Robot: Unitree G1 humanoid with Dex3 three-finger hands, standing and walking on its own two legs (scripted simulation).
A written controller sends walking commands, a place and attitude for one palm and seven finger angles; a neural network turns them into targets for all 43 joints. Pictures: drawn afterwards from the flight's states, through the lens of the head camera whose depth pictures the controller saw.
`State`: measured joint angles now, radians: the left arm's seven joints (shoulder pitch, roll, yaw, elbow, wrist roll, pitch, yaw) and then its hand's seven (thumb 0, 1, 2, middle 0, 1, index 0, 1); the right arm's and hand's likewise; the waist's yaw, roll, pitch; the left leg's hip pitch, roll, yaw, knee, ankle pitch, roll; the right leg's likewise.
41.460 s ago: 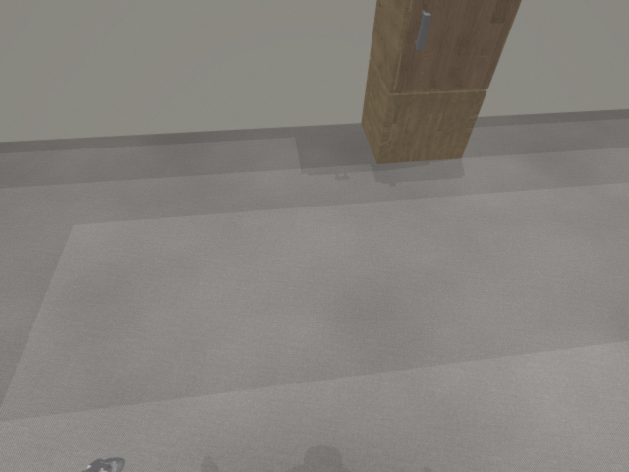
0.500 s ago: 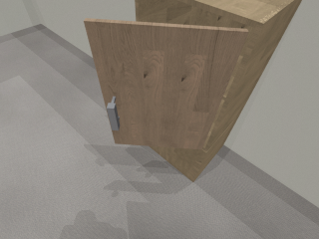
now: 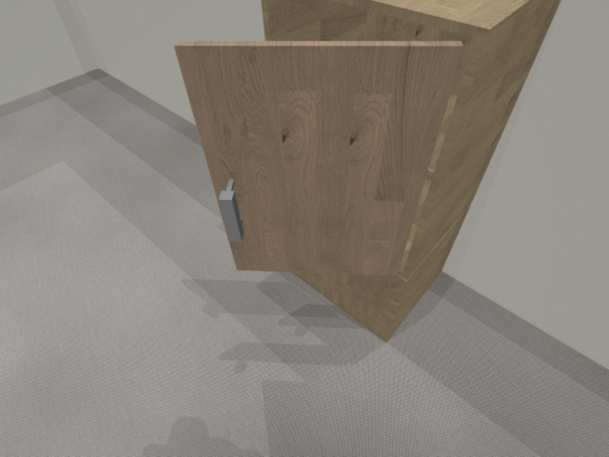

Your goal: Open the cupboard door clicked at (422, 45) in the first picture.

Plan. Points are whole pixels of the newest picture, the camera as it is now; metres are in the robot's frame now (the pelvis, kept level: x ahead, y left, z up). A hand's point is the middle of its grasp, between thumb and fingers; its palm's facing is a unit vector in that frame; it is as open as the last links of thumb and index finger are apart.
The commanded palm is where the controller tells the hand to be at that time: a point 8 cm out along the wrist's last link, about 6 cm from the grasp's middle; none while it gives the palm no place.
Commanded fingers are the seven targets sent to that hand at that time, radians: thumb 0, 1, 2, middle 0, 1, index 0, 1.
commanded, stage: come to a stop and stand still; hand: left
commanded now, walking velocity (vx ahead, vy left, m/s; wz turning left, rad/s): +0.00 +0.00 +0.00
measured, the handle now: (234, 210) +0.60 +0.20 -0.08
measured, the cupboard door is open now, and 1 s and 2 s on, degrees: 39 39 39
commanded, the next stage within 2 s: look again from close up in 0.94 s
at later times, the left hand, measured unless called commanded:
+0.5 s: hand out of the picture +0.07 +0.16 -0.17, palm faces +0.00 -0.98 -0.22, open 7.4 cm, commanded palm none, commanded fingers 0.00 0.90 0.90 -0.20 -0.30 -0.20 -0.30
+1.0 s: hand out of the picture +0.08 +0.16 -0.17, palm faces +0.02 -0.97 -0.24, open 7.4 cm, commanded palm none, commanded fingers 0.00 0.90 0.90 -0.20 -0.30 -0.20 -0.30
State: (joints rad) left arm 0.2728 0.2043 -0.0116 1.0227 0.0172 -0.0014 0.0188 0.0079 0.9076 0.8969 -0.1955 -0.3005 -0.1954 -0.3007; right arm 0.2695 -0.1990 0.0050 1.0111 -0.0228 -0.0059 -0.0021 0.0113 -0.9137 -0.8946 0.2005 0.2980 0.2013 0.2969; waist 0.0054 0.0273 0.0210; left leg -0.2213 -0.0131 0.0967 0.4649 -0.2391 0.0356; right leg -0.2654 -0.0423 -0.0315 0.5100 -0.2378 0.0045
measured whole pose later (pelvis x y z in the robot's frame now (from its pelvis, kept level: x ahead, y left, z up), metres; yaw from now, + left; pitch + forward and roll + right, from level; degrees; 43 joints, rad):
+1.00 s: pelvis +0.05 -0.04 +0.00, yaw +1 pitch +0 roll +1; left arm 0.21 0.22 0.00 1.09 0.01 -0.02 0.02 0.01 0.91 0.90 -0.20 -0.30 -0.20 -0.30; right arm 0.19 -0.20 0.01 1.12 -0.02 -0.02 -0.03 0.01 -0.90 -0.89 0.20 0.30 0.20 0.30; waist 0.01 -0.01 0.04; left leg -0.13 0.05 0.06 0.40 -0.27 -0.04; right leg -0.16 0.02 -0.07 0.43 -0.27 -0.05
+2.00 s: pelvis -0.01 -0.03 -0.07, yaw +1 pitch +12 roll +1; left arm 0.28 0.17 0.14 0.31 -0.25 -0.67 -0.33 0.01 0.72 0.82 -0.21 -0.42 -0.21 -0.42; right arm 0.14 -0.27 -0.07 0.61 0.01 -0.29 0.01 0.01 -0.90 -0.89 0.20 0.30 0.20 0.30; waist 0.01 -0.03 -0.14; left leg -0.77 0.03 0.05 1.03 -0.46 -0.01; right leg -0.80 -0.03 -0.06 1.05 -0.46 -0.04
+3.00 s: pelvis -0.01 +0.00 -0.10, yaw +2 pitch +19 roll -4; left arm 0.15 0.35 0.34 0.24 -0.34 -0.39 -0.47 0.00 -0.42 0.33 -0.29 -1.15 -0.29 -1.15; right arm 0.21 -0.25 0.02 0.53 0.02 -0.22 -0.05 0.02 -0.90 -0.89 0.20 0.30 0.20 0.30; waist 0.01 0.01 -0.15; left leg -1.03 0.03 -0.01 1.25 -0.55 0.03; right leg -0.99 -0.03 -0.11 1.18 -0.51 -0.01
